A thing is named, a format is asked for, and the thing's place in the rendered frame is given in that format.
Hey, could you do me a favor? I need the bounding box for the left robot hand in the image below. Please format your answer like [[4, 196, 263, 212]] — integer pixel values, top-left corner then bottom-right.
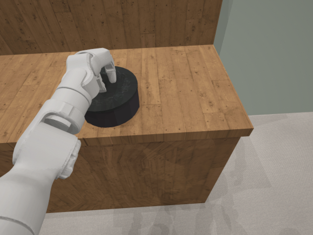
[[77, 48, 116, 93]]

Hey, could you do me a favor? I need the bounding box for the lid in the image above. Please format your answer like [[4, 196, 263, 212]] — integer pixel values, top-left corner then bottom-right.
[[86, 66, 138, 114]]

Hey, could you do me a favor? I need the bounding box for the knob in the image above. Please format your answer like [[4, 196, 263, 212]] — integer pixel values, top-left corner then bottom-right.
[[101, 74, 110, 87]]

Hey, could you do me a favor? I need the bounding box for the table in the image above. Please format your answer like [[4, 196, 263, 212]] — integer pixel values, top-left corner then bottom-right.
[[0, 0, 254, 213]]

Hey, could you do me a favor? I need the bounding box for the robot left upper arm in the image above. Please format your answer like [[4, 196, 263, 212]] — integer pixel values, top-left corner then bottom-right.
[[0, 122, 81, 235]]

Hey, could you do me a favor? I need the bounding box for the pot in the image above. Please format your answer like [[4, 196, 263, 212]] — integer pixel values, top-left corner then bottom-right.
[[84, 90, 139, 128]]

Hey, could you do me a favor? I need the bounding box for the left robot forearm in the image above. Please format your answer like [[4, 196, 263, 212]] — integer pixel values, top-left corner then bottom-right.
[[12, 51, 101, 165]]

